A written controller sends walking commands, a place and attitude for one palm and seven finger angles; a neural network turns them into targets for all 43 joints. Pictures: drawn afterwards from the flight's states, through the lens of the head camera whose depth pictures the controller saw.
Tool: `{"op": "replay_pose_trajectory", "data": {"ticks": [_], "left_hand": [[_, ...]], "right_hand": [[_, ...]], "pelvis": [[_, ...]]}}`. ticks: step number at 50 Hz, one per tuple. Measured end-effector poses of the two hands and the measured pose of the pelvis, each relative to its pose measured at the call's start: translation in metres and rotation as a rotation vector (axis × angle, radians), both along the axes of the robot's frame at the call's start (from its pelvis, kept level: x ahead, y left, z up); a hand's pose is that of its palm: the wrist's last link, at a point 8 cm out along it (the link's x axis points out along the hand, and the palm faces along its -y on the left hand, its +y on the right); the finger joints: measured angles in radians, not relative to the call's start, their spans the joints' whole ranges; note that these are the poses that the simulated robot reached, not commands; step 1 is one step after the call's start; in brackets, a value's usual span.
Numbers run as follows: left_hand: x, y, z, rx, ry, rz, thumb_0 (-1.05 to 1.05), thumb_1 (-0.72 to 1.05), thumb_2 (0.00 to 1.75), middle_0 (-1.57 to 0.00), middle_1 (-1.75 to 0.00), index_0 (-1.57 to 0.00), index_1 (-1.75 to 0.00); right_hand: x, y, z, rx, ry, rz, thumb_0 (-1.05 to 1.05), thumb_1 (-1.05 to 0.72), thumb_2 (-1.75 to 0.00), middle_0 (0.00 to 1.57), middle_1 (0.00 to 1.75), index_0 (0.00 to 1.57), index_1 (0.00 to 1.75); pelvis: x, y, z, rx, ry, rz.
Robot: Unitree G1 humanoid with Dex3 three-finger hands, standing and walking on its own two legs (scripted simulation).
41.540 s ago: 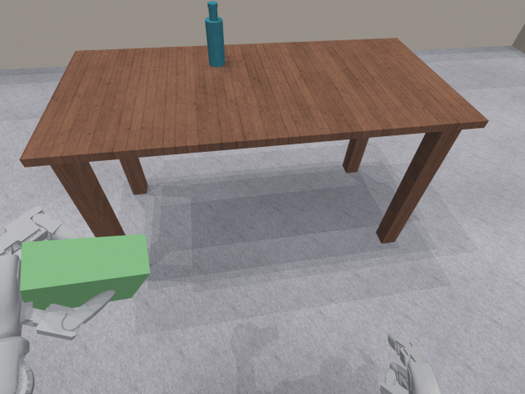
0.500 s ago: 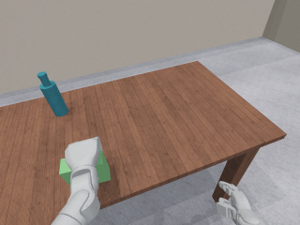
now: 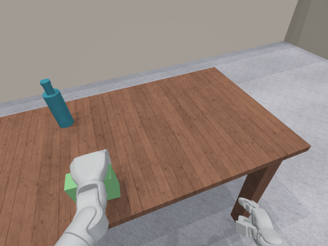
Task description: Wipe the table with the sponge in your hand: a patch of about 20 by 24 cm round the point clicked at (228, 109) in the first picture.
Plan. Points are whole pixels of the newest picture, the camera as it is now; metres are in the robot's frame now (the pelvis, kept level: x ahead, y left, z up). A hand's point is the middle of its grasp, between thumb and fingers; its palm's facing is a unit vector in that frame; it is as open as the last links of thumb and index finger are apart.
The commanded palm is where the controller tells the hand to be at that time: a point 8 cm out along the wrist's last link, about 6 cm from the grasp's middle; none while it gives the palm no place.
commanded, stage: slide back across to the middle lane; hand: left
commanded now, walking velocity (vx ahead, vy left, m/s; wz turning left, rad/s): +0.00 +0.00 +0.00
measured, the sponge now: (96, 189) +0.27 +0.24 -0.02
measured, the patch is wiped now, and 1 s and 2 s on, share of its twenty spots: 1.00 1.00 1.00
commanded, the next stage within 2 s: wipe forward along the middle lane in 0.64 s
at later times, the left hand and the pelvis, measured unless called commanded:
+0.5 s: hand (81, 185) +0.25 +0.25 +0.03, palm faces +0.01 -0.13 -0.99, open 9.2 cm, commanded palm +0.20 +0.26 +0.08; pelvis +0.01 +0.00 +0.01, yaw -1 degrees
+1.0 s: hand (68, 186) +0.24 +0.29 +0.03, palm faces -0.05 -0.10 -0.99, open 9.2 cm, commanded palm +0.22 +0.29 +0.07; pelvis +0.00 +0.00 +0.01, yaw +0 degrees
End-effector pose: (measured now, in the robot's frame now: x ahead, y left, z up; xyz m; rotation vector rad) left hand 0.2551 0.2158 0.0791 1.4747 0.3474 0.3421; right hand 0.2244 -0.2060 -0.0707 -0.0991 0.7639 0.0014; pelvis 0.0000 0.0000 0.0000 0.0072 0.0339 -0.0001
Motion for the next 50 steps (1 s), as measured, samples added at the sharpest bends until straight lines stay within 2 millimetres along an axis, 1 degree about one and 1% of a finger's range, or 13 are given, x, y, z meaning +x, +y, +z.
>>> {"op": "replay_pose_trajectory", "data": {"ticks": [11,21,29,39,42,50], "left_hand": [[-0.013,0.01,0.007,-0.055,-0.021,0.013,0.02,-0.43,1.06,-0.74,-1.49,-0.81,-1.48],[-0.025,0.026,0.009,-0.072,0.002,0.035,0.01,-0.44,1.06,-0.77,-1.47,-0.83,-1.46],[-0.032,0.037,0.009,-0.07,0.009,0.034,0.01,-0.45,1.06,-0.77,-1.46,-0.83,-1.46],[-0.047,0.055,0.008,-0.059,0.019,0.066,0.0,-0.45,1.06,-0.78,-1.46,-0.84,-1.45],[-0.045,0.058,0.006,-0.057,0.033,0.069,0.0,-0.46,1.07,-0.78,-1.45,-0.84,-1.45],[-0.031,0.066,0.004,-0.028,0.069,0.055,-0.02,-0.48,1.07,-0.82,-1.42,-0.87,-1.4]], "right_hand": [[0.004,-0.007,0.008,-0.008,-0.029,-0.018,0.02,-0.91,-0.9,0.2,0.3,0.19,0.3],[0.014,-0.007,0.015,-0.033,-0.065,-0.003,0.02,-0.91,-0.9,0.2,0.3,0.19,0.3],[0.016,-0.003,0.014,-0.038,-0.07,0.003,0.02,-0.91,-0.9,0.2,0.3,0.19,0.3],[0.01,-0.002,0.01,-0.055,-0.052,-0.001,0.02,-0.91,-0.9,0.2,0.3,0.2,0.3],[0.008,-0.002,0.008,-0.072,-0.042,0.0,0.02,-0.9,-0.9,0.2,0.3,0.2,0.3],[-0.001,0.0,0.0,-0.084,-0.021,-0.006,0.02,-0.9,-0.9,0.2,0.3,0.2,0.3]], "pelvis": [[0.006,-0.002,0.003,-0.001,-0.03,-0.014],[0.008,-0.002,0.006,-0.004,-0.048,-0.015],[0.009,-0.001,0.007,-0.006,-0.046,-0.018],[0.008,0.002,0.007,-0.01,-0.048,-0.014],[0.006,0.004,0.007,-0.011,-0.046,-0.005],[-0.001,0.005,0.006,-0.009,-0.023,0.003]]}}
